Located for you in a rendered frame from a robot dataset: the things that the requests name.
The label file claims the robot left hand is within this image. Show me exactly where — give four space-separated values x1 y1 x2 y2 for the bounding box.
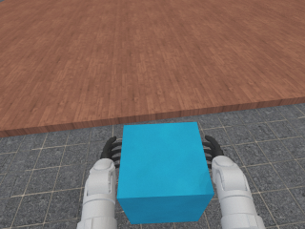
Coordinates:
100 136 122 169

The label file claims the robot right hand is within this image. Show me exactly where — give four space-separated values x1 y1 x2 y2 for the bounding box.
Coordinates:
202 135 224 169

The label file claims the carton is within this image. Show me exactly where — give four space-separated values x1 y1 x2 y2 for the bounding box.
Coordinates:
116 121 214 224

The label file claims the left robot forearm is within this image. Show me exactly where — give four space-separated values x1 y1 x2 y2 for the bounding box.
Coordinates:
76 158 117 229

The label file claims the right robot forearm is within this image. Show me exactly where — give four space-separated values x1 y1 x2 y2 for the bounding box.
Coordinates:
212 156 266 229

